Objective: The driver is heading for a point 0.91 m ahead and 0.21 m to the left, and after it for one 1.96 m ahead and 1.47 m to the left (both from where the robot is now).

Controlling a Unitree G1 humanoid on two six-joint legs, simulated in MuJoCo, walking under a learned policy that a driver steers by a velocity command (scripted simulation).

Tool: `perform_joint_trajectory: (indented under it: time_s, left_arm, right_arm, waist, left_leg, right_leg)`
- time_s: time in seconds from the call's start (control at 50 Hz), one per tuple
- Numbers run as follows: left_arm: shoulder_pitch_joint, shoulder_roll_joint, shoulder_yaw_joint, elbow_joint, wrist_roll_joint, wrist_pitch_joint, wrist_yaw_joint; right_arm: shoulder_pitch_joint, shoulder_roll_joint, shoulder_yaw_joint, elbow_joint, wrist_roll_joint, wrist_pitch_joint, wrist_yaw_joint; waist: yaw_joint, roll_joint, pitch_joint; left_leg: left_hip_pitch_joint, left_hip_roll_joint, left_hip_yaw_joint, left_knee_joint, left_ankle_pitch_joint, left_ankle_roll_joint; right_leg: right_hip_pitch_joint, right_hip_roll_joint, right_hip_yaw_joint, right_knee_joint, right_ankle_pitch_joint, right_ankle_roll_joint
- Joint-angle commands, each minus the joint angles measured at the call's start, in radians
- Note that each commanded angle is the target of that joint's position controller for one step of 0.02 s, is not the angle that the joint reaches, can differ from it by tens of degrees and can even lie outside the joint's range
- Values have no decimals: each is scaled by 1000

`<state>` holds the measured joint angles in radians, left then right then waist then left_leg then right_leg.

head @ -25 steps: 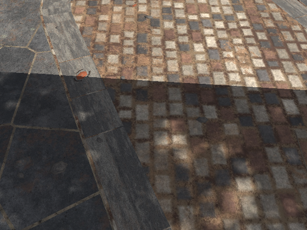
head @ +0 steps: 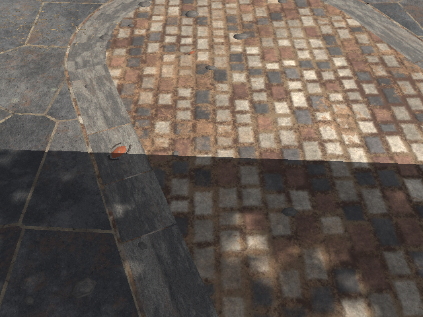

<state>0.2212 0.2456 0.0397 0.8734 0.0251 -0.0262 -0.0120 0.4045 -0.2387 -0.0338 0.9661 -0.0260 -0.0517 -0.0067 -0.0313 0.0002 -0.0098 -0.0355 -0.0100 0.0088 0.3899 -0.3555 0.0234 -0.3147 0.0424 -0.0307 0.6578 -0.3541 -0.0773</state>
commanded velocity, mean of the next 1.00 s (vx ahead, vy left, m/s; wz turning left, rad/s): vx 0.34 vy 0.00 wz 0.00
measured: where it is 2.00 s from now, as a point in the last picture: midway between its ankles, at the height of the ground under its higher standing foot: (188, 263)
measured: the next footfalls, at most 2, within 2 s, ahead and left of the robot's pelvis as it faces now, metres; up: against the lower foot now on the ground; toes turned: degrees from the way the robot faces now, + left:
right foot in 0.18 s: +0.20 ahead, -0.11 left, +0.00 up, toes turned -2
left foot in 0.70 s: +0.50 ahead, +0.09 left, +0.00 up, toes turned +5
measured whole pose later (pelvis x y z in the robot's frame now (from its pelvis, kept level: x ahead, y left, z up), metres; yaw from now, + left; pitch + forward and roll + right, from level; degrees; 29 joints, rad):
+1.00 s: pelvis +0.39 +0.02 +0.00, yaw +0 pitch -1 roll -1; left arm 0.16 0.22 0.04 1.00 0.02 0.03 0.03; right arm 0.21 -0.18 0.00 0.99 -0.01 -0.04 -0.02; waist 0.00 -0.03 0.12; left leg -0.26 -0.03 0.11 0.38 -0.10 0.09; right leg -0.43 0.00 0.05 0.86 -0.37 0.01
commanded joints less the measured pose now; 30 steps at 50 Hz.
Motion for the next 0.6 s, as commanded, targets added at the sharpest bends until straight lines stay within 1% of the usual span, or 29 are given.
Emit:
perform_joint_trajectory:
  time_s: [0.02, 0.04, 0.08, 0.1, 0.12, 0.14, 0.16, 0.18, 0.2, 0.22, 0.24, 0.26, 0.28, 0.3, 0.32, 0.34, 0.36, 0.4, 0.44, 0.48, 0.54, 0.6]
  left_arm:
    - [-212, 77, 17, -131, 0, -40, -12]
    - [-217, 69, 15, -134, -3, -37, -18]
    - [-225, 54, 10, -140, -2, -32, -28]
    - [-216, 50, 9, -140, -3, -29, -30]
    - [-183, 48, 10, -132, -3, -27, -29]
    - [-112, 52, 15, -107, -3, -25, -25]
    - [4, 74, 29, -61, 0, -25, -16]
    - [146, 121, 50, -12, 10, -29, -4]
    - [317, 214, 73, 12, 29, -33, 11]
    - [332, 290, 79, 21, 19, -30, 12]
    - [200, 237, 69, 6, -6, -23, 14]
    - [90, 170, 50, -20, -10, -26, 9]
    - [47, 129, 37, -21, -9, -35, 3]
    - [36, 111, 30, -16, -10, -45, 3]
    - [38, 93, 23, -4, -10, -53, 5]
    - [64, 93, 22, 12, -9, -61, 7]
    - [92, 97, 22, 28, -12, -68, 8]
    - [134, 100, 22, 53, -14, -72, 10]
    - [165, 94, 19, 70, -15, -71, 10]
    - [186, 92, 17, 83, -15, -71, 10]
    - [229, 96, 17, 107, -13, -73, 12]
    - [255, 103, 19, 129, -7, -70, 19]
  right_arm:
    - [114, -145, -39, 19, -9, -11, -4]
    - [101, -140, -38, 22, -6, -11, -3]
    - [75, -138, -39, 29, 2, -11, 1]
    - [57, -141, -40, 30, 5, -11, 3]
    - [30, -147, -41, 29, 8, -12, 5]
    - [1, -156, -42, 27, 15, -13, 6]
    - [-9, -160, -41, 28, 20, -15, 6]
    - [-9, -149, -36, 26, 19, -17, 7]
    - [-18, -98, -18, -9, 12, -18, 9]
    - [40, -42, -12, -30, 23, -17, 11]
    - [-28, -115, -30, -38, 6, -8, 10]
    - [-73, -120, -33, -49, 4, -11, 21]
    - [-75, -94, -28, -44, 6, -13, 25]
    - [-53, -79, -26, -33, -2, -8, 27]
    - [-30, -67, -23, -21, -10, 1, 32]
    - [-32, -62, -23, -22, -10, 7, 37]
    - [-59, -62, -24, -32, -9, 11, 40]
    - [-147, -58, -24, -61, -8, 17, 44]
    - [-243, -51, -21, -95, -7, 18, 47]
    - [-322, -37, -15, -122, -3, 16, 51]
    - [-413, -32, -10, -153, 2, 14, 50]
    - [-459, -45, -13, -178, 2, 11, 45]
  waist:
    - [-50, 123, 144]
    - [-45, 130, 135]
    - [-32, 141, 134]
    - [-19, 145, 134]
    - [7, 147, 129]
    - [49, 137, 105]
    - [102, 99, 57]
    - [160, 39, -14]
    - [226, -128, -129]
    - [173, -280, -171]
    - [119, -132, -27]
    - [82, -65, 64]
    - [52, -39, 94]
    - [25, -48, 89]
    - [8, -61, 74]
    - [4, -65, 65]
    - [3, -62, 70]
    - [13, -52, 98]
    - [31, -45, 121]
    - [48, -47, 127]
    - [73, -51, 127]
    - [79, -54, 133]
  left_leg:
    - [241, 323, -317, -193, 306, 206]
    - [224, 295, -274, -195, 327, 192]
    - [135, 252, -199, -200, 374, 167]
    - [76, 239, -167, -196, 400, 153]
    - [3, 228, -132, -178, 451, 136]
    - [-72, 215, -98, -121, 554, 117]
    - [-135, 189, -59, 0, 654, 96]
    - [-226, 142, -11, 193, 658, 75]
    - [-378, 76, 44, 523, 336, 44]
    - [-560, -74, -9, 776, -206, 43]
    - [-624, 12, -86, 851, -144, 71]
    - [-626, 58, -74, 823, -36, 83]
    - [-581, 87, -67, 770, 23, 80]
    - [-525, 104, -60, 729, 46, 69]
    - [-482, 112, -50, 705, 64, 55]
    - [-470, 107, -35, 693, 80, 46]
    - [-490, 113, -26, 667, 100, 36]
    - [-558, 126, -9, 597, 158, 15]
    - [-610, 130, 4, 495, 219, -4]
    - [-600, 118, 22, 388, 285, -14]
    - [-563, 93, 47, 273, 343, -10]
    - [-554, 79, 50, 212, 316, 16]
  right_leg:
    - [-426, -57, 1, 91, -55, 4]
    - [-395, -56, -11, 79, -28, 7]
    - [-291, -38, -47, 43, 46, 9]
    - [-215, -30, -59, 11, 80, 6]
    - [-105, -17, -71, -32, 112, -1]
    - [45, 9, -85, -79, 161, -10]
    - [217, 34, -90, -119, 191, -20]
    - [401, 9, -46, -143, 149, -44]
    - [564, -251, 266, -253, -107, -98]
    - [568, -452, 761, -480, -272, -205]
    - [428, -426, 707, -487, -367, -198]
    - [311, -385, 573, -488, -284, -180]
    - [231, -331, 460, -507, -129, -155]
    - [185, -292, 378, -516, -15, -135]
    - [160, -265, 311, -527, 73, -125]
    - [157, -257, 275, -531, 151, -133]
    - [163, -254, 247, -543, 195, -140]
    - [180, -249, 210, -573, 211, -151]
    - [203, -241, 180, -588, 231, -154]
    - [212, -228, 141, -586, 279, -146]
    - [249, -227, 105, -568, 364, -135]
    - [331, -259, 102, -526, 474, -127]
